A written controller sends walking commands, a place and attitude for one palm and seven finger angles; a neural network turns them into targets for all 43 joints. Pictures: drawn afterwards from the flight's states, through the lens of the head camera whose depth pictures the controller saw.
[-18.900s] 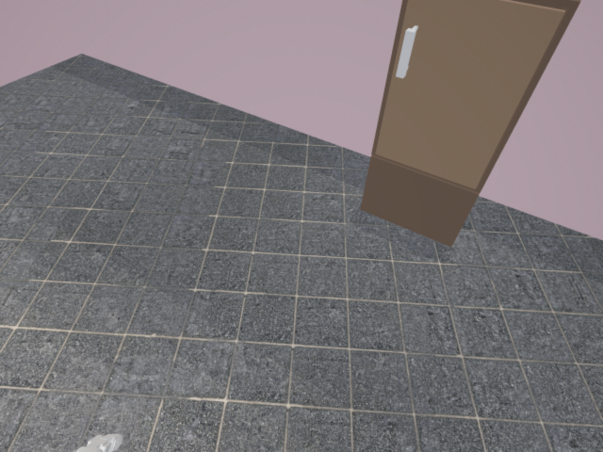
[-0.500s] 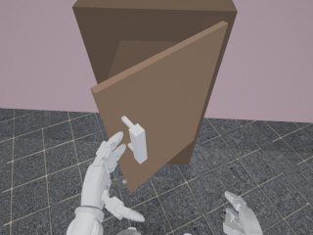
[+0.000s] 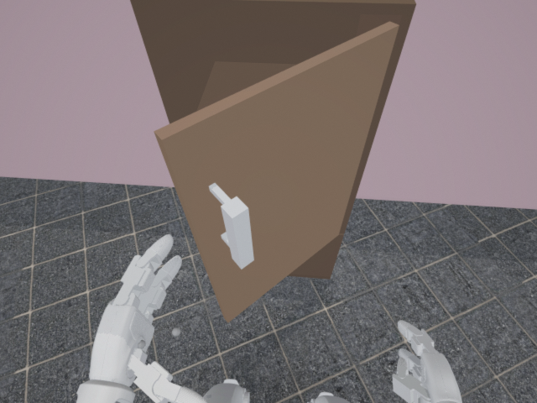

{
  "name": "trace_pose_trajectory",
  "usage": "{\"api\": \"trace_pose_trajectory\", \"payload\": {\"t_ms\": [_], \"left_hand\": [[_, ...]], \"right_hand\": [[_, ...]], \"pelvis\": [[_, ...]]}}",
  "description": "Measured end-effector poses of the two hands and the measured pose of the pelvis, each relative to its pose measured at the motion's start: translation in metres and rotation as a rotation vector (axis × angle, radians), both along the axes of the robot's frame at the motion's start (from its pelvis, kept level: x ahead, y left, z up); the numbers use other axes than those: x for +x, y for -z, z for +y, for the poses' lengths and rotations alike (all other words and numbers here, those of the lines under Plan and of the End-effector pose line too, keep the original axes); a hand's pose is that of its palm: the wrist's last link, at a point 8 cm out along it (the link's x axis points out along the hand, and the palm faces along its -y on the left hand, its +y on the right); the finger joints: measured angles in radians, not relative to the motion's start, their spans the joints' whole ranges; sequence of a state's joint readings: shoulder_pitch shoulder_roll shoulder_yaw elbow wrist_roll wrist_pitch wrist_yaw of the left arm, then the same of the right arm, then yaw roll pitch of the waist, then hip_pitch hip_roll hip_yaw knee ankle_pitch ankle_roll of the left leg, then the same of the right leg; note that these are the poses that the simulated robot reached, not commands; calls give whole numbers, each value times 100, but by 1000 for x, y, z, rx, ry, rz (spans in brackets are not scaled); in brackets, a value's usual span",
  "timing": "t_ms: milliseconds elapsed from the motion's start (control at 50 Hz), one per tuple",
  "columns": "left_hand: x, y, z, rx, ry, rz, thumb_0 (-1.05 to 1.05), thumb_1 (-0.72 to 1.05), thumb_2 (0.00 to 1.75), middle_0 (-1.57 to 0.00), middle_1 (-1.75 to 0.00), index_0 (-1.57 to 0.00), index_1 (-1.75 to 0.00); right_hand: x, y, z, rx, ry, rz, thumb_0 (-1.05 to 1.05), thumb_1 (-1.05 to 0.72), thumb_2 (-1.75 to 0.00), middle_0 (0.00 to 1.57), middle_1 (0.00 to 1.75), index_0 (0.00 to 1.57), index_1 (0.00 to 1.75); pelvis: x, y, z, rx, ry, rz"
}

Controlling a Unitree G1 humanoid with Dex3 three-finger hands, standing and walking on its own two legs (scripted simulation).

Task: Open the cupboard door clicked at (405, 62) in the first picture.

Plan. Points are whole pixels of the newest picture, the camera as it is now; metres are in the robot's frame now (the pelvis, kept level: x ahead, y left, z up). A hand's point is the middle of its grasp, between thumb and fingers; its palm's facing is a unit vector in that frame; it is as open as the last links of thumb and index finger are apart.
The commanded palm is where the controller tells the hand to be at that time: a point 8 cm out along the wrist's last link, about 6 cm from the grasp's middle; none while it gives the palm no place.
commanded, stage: draw the hand back to the body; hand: left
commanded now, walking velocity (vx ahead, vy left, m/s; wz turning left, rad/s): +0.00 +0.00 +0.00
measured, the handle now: (230, 226) +0.35 +0.08 +0.08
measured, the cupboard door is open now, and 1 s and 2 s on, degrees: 45 45 45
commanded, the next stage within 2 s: step back with the hand held close in 1.54 s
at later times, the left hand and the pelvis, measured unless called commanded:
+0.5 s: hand (96, 313) +0.20 +0.19 +0.14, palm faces +0.00 -0.99 -0.11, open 16.1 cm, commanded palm +0.17 +0.25 +0.16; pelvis +0.02 +0.02 +0.03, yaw +0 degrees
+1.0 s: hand out of the picture +0.21 +0.27 +0.21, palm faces +0.35 -0.86 -0.38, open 11.0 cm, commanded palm +0.17 +0.31 +0.23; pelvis +0.02 +0.04 +0.07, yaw -1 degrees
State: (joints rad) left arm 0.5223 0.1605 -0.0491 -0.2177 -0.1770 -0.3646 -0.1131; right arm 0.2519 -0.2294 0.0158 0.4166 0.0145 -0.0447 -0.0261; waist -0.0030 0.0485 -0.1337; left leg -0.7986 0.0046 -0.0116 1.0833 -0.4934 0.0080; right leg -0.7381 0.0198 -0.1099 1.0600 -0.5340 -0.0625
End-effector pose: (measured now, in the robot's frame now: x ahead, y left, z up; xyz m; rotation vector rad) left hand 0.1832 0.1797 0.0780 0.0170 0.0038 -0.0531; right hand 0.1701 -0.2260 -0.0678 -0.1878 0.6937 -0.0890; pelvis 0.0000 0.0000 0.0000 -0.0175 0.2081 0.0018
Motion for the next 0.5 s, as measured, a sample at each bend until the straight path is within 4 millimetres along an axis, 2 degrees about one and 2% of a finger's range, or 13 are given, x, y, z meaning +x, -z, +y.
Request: {"api": "trace_pose_trajectory", "payload": {"t_ms": [100,240,360,500], "left_hand": [[6,-14,5,26,16,-25,-1,-50,30,-15,-30,-15,-30],[7,-38,29,44,-27,-17,-1,-50,30,-15,-30,-15,-30],[0,-48,42,35,-21,3,-1,-50,30,-15,-30,-15,-30],[-6,-69,65,91,-54,-33,-1,-46,32,-15,-30,-16,-30]], "right_hand": [[-8,-3,2,5,21,5,2,-90,-90,20,30,20,30],[-12,-17,6,18,50,-8,2,-90,-90,21,30,20,30],[-3,-32,10,-3,40,-45,2,-90,-90,21,30,20,30],[15,-47,20,-13,14,-97,2,-90,-90,20,30,20,30]], "pelvis": [[0,-4,2,-1,5,-16],[7,-18,7,-5,10,-51],[13,-26,13,-10,7,-73],[16,-32,21,-18,2,-99]]}}
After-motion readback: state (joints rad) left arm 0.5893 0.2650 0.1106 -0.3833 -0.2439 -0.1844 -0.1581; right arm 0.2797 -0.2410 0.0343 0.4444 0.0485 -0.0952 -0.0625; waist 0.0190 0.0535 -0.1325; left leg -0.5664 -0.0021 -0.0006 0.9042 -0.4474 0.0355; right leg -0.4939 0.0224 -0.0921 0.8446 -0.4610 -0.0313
